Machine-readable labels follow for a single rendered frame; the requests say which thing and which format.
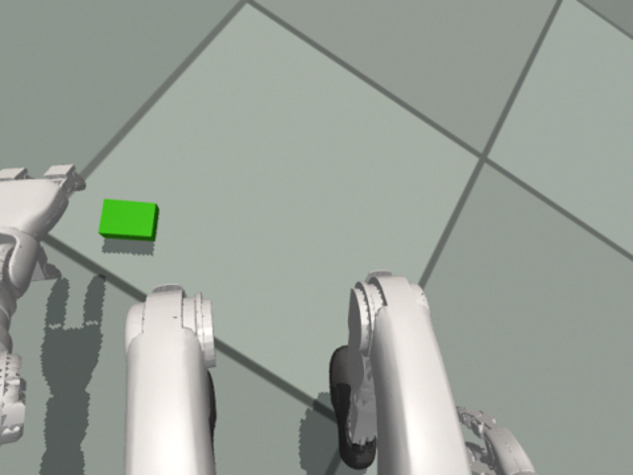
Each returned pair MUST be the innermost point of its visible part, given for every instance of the right robot foot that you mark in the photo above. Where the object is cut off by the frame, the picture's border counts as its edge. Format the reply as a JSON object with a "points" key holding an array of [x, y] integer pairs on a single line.
{"points": [[353, 455]]}

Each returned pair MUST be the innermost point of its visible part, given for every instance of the left robot hand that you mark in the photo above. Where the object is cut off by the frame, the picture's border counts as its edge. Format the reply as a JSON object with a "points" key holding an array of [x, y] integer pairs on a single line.
{"points": [[34, 206]]}

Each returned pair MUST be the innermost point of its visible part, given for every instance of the left robot arm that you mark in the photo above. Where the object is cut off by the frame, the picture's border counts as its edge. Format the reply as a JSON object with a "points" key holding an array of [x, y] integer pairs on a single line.
{"points": [[19, 254]]}

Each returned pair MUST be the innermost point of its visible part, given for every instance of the right robot hand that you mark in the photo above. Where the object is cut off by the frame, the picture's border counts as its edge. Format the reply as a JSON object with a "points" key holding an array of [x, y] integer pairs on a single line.
{"points": [[503, 456]]}

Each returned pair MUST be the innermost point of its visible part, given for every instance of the small box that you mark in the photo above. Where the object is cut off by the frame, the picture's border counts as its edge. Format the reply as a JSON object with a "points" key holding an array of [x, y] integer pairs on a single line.
{"points": [[129, 220]]}

